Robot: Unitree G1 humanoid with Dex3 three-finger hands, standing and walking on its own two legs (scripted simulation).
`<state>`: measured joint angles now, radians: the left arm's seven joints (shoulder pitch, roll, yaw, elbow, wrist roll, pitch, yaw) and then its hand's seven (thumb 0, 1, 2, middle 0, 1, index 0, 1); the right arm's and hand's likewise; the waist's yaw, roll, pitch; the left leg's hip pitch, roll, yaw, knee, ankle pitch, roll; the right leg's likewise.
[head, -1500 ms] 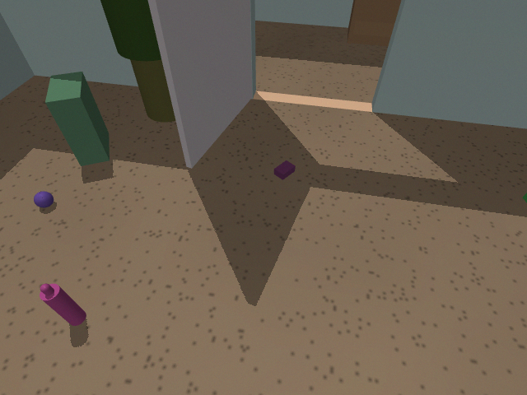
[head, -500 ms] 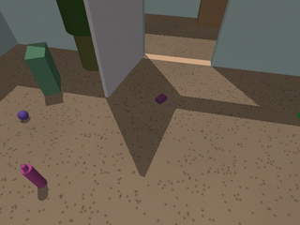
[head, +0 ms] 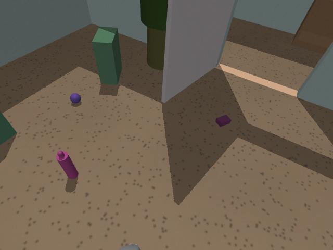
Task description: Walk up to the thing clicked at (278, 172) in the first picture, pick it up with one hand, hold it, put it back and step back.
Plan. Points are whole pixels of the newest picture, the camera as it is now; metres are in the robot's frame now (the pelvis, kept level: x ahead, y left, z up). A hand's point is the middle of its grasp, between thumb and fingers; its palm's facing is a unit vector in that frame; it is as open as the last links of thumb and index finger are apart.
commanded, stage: walk up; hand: left
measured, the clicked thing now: (223, 120) +1.28 -0.38 -0.75
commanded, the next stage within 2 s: none
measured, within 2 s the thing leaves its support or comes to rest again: neither
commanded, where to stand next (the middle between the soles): +1.11 -0.69 m, yaw +30 degrees
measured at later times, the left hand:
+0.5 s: hand (99, 244) +0.16 +0.19 -0.14, palm faces +0.24 -0.88 -0.41, open 7.4 cm
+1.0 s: hand (159, 184) +0.37 +0.06 -0.17, palm faces +0.28 -0.92 -0.29, open 7.4 cm
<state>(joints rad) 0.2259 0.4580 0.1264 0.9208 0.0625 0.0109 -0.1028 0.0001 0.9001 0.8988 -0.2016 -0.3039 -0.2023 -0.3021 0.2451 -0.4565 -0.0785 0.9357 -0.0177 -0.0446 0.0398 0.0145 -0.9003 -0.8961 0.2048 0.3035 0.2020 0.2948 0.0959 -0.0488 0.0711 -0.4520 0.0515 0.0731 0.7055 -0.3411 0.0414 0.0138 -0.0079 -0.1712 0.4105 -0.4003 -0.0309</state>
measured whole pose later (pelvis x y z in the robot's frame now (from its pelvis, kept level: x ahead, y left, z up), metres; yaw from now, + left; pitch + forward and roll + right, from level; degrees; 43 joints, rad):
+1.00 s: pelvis +0.40 -0.21 -0.02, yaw +20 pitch -3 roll +2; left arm 0.31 0.43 0.08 0.76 0.05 0.06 -0.10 0.01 0.90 0.90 -0.20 -0.30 -0.20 -0.30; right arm 0.31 -0.41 -0.03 0.82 0.01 -0.09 -0.07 0.01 -0.90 -0.90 0.21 0.30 0.21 0.30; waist 0.02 -0.11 0.10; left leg -0.35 0.03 0.08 0.70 -0.29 0.03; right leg -0.49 -0.06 0.02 1.27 -0.46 0.01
